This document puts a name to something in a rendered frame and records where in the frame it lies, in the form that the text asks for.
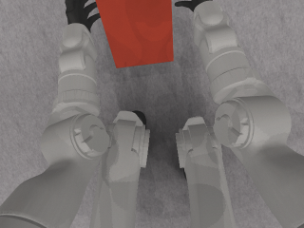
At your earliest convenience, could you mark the left robot forearm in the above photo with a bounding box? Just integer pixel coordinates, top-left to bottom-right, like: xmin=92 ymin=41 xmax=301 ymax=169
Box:
xmin=45 ymin=23 xmax=101 ymax=129

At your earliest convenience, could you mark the right robot shin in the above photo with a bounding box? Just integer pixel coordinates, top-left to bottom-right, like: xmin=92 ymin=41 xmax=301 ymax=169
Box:
xmin=182 ymin=116 xmax=222 ymax=171

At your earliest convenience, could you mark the right robot hand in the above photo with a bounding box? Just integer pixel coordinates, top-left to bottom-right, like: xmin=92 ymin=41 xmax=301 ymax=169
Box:
xmin=175 ymin=0 xmax=213 ymax=12

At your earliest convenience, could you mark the left robot thigh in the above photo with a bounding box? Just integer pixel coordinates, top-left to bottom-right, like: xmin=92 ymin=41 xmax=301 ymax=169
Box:
xmin=89 ymin=119 xmax=150 ymax=228

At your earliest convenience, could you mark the right robot forearm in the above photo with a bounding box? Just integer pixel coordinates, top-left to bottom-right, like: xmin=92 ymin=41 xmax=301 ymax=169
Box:
xmin=192 ymin=0 xmax=277 ymax=105

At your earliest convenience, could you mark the right robot upper arm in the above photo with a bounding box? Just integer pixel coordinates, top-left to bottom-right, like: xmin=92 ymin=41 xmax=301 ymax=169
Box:
xmin=213 ymin=95 xmax=304 ymax=228

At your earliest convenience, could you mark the left robot upper arm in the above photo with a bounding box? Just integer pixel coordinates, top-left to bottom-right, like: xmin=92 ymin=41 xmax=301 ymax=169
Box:
xmin=0 ymin=113 xmax=110 ymax=228

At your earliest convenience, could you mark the carton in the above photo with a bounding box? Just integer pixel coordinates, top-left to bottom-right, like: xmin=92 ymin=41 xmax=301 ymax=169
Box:
xmin=95 ymin=0 xmax=174 ymax=68

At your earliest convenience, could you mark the left robot hand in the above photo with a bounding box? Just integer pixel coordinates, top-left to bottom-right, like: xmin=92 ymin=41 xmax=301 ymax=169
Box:
xmin=65 ymin=0 xmax=101 ymax=33

